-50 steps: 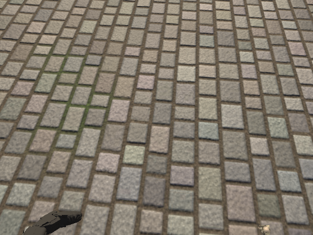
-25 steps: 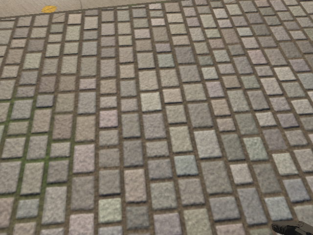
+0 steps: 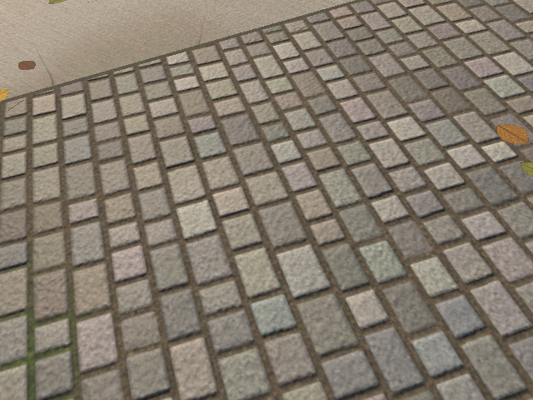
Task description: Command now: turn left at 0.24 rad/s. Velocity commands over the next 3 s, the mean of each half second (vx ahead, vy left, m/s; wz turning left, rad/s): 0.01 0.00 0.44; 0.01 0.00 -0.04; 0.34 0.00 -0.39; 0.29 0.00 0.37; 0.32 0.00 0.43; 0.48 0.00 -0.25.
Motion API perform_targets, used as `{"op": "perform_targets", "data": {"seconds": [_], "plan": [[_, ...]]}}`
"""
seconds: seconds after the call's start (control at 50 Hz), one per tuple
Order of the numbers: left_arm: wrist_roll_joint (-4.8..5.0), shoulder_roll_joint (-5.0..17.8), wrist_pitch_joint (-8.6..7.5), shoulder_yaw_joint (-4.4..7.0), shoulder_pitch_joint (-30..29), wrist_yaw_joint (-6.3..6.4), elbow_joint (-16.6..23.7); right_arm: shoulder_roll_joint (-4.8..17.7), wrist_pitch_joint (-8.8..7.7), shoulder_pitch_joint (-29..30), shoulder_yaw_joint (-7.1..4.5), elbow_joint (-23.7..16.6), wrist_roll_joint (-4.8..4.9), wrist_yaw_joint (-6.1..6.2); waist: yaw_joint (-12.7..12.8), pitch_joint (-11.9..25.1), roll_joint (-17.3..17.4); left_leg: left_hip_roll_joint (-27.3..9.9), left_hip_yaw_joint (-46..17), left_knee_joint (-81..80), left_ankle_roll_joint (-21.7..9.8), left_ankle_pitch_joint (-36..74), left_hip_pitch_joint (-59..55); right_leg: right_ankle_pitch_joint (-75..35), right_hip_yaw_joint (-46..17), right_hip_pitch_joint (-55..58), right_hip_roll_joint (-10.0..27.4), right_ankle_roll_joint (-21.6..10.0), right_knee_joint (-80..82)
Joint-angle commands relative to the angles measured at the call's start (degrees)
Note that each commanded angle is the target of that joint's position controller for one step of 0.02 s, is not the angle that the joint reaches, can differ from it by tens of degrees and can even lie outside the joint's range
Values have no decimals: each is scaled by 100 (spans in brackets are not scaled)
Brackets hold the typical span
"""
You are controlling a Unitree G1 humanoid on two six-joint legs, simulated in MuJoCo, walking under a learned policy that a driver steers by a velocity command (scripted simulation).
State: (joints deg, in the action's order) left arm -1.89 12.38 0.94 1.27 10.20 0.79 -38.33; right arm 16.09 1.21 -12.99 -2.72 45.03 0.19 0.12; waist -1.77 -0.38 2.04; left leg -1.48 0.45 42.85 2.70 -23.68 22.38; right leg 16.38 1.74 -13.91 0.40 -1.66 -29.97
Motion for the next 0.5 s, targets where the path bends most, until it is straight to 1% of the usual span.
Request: {"op": "perform_targets", "data": {"seconds": [0.02,0.06,0.1,0.12,0.16,0.2,0.22,0.24,0.26,0.28,0.3,0.32,0.34,0.36,0.38,0.4,0.42,0.44,0.46,0.5], "plan": [[90,1100,-144,370,34,111,277,709,10,182,-279,-436,90,65,258,114,-1060,2,-293,1575,121,-676,946,-2899,-1225,628,1748,-1234,978],[129,1025,-106,380,-60,151,265,531,56,204,-260,-475,116,86,258,200,-883,-67,-304,1642,209,-597,1194,-3200,-1071,975,1787,-1261,886],[129,1017,-47,409,-221,174,272,381,104,291,-207,-556,118,66,278,290,-869,-119,-124,1228,268,-418,994,-3209,-803,1028,1720,-1216,824],[126,1052,-18,434,-268,179,267,336,120,351,-180,-617,121,40,309,347,-899,-120,-17,959,264,-346,796,-3239,-685,1000,1707,-1204,795],[135,1166,29,490,-250,178,219,362,137,419,-170,-750,128,-24,365,469,-993,-85,153,500,202,-217,467,-3355,-588,1022,1773,-1214,737],[189,1271,47,535,-241,175,161,446,150,359,-194,-834,130,-95,341,518,-1062,-38,281,54,73,-80,221,-3319,-547,1041,1859,-1177,641],[230,1313,48,551,-287,177,141,471,157,275,-210,-849,127,-128,271,524,-1070,-6,349,-278,-27,124,39,-3220,-493,993,1872,-1100,542],[283,1334,49,561,-370,179,119,480,162,120,-230,-826,118,-155,147,532,-1055,64,454,-793,-158,531,-271,-3020,-362,866,1825,-952,363],[334,1289,43,556,-343,179,54,529,160,-78,-268,-773,91,-152,36,548,-979,196,506,-1430,-329,1128,-741,-2564,-147,622,1687,-696,59],[296,1127,14,529,-40,152,-78,800,152,-199,-363,-776,46,-91,58,570,-416,60,11,-1931,-564,2226,-1405,-1562,253,61,1372,-241,-614],[-5,727,-31,397,-157,109,188,1651,127,-342,-577,-884,6,30,183,597,1482,-1464,-2133,-1987,-1346,4725,-2416,905,859,-1696,508,457,-2398],[22,835,-64,400,-866,141,399,1541,8,-520,-509,-983,-185,-35,-309,795,1298,-2179,-3070,-2224,-2405,5060,-2237,2465,-99,-2393,-71,578,-3574],[151,1031,-54,471,-906,141,361,1384,-116,-381,-447,-1006,-216,-75,-258,723,616,-1976,-2679,-2283,-2367,4640,-2161,2247,-498,-2523,57,521,-4068],[208,1052,-33,495,-805,159,285,1261,-188,-73,-425,-1024,-122,-51,-56,554,364,-1632,-2248,-2233,-2040,4164,-2044,1722,-595,-2582,151,466,-4058],[173,1077,-14,519,-690,204,181,1103,-189,201,-383,-1063,2,-16,65,446,172,-1379,-2016,-2224,-1761,3816,-1964,1291,-639,-2628,202,475,-3849],[133,1137,-1,551,-587,239,141,988,-165,385,-333,-1105,77,30,167,431,253,-1216,-1872,-2261,-1630,3732,-1823,944,-660,-2476,214,513,-3726],[135,1088,-11,549,-477,229,104,965,-137,398,-311,-1137,70,58,219,484,363,-1089,-1806,-2288,-1604,3761,-1680,689,-613,-2261,115,563,-3770],[154,1037,-22,541,-385,215,74,961,-119,370,-309,-1157,44,80,236,551,385,-1028,-1775,-2310,-1608,3709,-1693,522,-606,-2184,57,600,-3706],[174,999,-30,531,-353,208,56,963,-109,341,-313,-1173,28,98,226,576,385,-982,-1762,-2324,-1604,3604,-1724,417,-606,-2157,22,628,-3521],[186,937,-45,505,-461,216,79,1012,-89,257,-335,-1179,35,135,152,527,403,-932,-1871,-2345,-1588,3240,-1790,312,-636,-2180,-23,684,-2968]]}}
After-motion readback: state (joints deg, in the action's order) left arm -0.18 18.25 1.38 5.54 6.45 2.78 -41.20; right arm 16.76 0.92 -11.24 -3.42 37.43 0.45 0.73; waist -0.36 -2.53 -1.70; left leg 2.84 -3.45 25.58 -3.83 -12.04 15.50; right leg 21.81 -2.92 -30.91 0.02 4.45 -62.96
